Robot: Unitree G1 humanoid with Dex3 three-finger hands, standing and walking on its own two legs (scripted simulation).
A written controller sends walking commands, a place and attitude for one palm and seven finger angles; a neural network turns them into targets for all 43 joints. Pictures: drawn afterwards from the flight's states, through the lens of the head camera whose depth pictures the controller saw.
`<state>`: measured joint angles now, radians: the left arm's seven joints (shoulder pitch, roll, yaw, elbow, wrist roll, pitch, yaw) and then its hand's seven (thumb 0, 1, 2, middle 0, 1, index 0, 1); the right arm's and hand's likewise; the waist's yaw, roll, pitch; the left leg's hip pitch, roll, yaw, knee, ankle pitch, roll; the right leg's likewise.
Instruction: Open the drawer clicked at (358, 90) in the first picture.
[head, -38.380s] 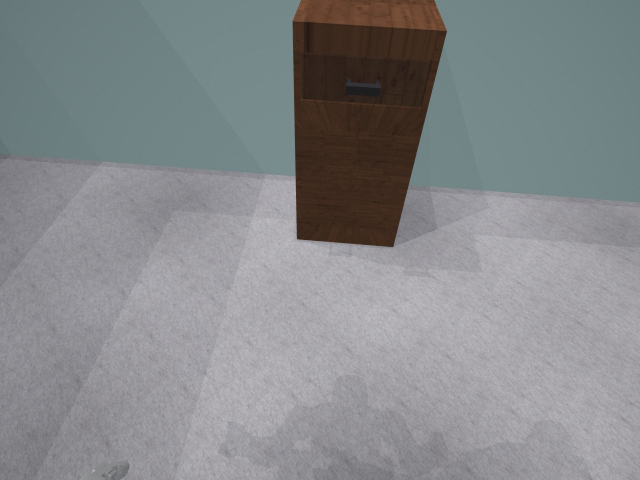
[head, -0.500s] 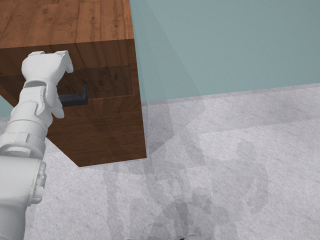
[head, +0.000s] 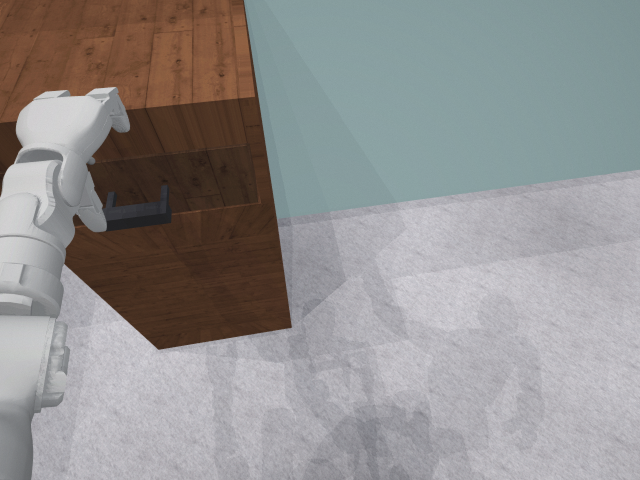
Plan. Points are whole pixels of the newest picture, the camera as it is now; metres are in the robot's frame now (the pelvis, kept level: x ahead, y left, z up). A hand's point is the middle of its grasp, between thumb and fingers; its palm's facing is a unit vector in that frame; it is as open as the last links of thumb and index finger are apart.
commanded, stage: draw the hand back to the body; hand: left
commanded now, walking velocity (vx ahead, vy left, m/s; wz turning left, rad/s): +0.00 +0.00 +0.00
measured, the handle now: (137, 205) +0.53 +0.28 -0.03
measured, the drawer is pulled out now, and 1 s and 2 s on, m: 0.00 0.00 0.00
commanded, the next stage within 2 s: step back with the hand held close in 1.48 s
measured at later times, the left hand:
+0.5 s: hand (29, 271) +0.33 +0.29 +0.12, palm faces +0.02 -0.02 -1.00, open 13.8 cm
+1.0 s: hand (20, 360) +0.22 +0.22 +0.17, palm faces +0.40 -0.85 -0.34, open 11.1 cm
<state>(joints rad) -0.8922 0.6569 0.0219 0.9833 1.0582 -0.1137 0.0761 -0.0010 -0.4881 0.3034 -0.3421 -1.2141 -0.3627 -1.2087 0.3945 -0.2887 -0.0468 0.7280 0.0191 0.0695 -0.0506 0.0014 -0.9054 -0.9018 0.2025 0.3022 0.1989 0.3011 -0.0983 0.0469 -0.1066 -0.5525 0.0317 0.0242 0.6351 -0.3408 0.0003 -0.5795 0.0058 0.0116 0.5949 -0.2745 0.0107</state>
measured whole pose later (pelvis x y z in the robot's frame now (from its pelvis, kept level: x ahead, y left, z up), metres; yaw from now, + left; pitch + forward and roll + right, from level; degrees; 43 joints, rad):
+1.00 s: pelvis +0.00 -0.02 +0.02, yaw +1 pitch -3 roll +0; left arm 0.32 0.30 0.26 -0.29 -0.06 -0.10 0.08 0.00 0.11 0.56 -0.26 -0.81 -0.26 -0.80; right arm 0.22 -0.25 0.03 0.66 -0.01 -0.11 -0.07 0.01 -0.90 -0.90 0.20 0.30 0.20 0.30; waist 0.06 0.07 0.02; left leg -0.07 0.05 0.00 0.39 -0.26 -0.03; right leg -0.10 0.02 -0.02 0.38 -0.22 -0.02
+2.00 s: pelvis -0.04 +0.01 +0.01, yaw +1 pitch +1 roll -1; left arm 0.67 0.42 0.37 -0.63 -0.02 -0.18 0.14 0.02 0.89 0.90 -0.21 -0.31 -0.22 -0.30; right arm 0.23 -0.20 0.00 0.52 -0.01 -0.07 -0.08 0.01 -0.90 -0.90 0.20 0.30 0.20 0.30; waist -0.03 -0.05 0.00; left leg -0.30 0.01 0.03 0.56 -0.27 0.01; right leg -0.32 -0.02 0.02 0.51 -0.20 0.03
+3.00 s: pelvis -0.24 -0.03 +0.01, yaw +0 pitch +4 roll +1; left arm 0.65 0.46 0.38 -0.64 -0.02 -0.23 0.13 0.01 0.89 0.90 -0.21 -0.31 -0.22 -0.30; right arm 0.18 -0.22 -0.02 0.54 0.01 -0.05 -0.06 0.01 -0.91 -0.90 0.20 0.30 0.20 0.30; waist -0.03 -0.08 -0.01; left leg -0.27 -0.03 0.01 0.47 -0.28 0.02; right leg -0.40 0.06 -0.04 0.50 -0.20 -0.01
